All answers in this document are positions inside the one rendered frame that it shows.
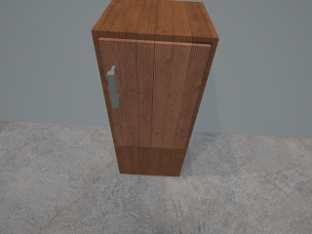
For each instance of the cupboard door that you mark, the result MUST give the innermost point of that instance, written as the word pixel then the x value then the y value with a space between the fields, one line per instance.
pixel 158 84

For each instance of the handle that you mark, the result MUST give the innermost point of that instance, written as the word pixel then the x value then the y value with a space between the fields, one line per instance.
pixel 112 84

